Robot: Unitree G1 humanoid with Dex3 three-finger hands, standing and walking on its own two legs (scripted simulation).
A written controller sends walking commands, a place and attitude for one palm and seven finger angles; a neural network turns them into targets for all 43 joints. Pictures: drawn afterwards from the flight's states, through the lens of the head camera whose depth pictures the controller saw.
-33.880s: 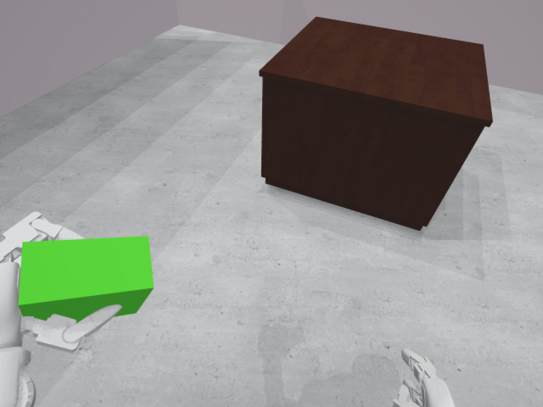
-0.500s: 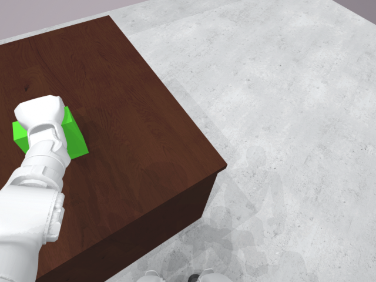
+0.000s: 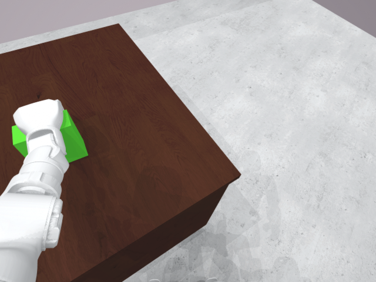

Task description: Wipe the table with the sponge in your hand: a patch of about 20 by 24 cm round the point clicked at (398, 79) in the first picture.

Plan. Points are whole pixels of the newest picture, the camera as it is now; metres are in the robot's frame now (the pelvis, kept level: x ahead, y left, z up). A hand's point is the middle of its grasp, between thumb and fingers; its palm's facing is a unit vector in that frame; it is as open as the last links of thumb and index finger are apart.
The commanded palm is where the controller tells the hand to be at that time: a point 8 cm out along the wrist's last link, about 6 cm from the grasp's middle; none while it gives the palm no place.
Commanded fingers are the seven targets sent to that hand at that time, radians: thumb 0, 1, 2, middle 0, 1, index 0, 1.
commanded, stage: slide back across to the first lane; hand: left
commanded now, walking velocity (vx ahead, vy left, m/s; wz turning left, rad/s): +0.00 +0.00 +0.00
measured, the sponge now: (56, 146) +0.44 +0.31 -0.03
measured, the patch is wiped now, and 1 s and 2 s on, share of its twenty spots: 1.00 1.00 1.00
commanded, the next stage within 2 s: wipe back along the first lane in 0.28 s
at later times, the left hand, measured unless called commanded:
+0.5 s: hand (26, 147) +0.41 +0.35 +0.01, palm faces -0.10 -0.04 -0.99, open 9.7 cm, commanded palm +0.38 +0.33 +0.05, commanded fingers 0.00 0.10 1.30 -1.20 -1.60 -1.20 -1.60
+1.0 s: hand (31, 161) +0.38 +0.33 +0.01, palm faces -0.09 -0.02 -1.00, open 9.7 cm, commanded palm +0.34 +0.30 +0.04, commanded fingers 0.00 0.10 1.30 -1.20 -1.60 -1.20 -1.60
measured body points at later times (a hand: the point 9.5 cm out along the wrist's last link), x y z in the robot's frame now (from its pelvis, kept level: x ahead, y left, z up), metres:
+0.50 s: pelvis +0.02 +0.01 +0.01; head +0.09 +0.03 +0.45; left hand +0.41 +0.34 +0.06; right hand +0.12 -0.25 -0.11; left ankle +0.00 +0.06 -0.71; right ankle +0.01 -0.11 -0.71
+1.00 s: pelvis +0.02 +0.00 +0.01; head +0.07 +0.01 +0.46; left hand +0.38 +0.32 +0.06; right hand +0.12 -0.25 -0.12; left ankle +0.00 +0.06 -0.71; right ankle +0.01 -0.11 -0.71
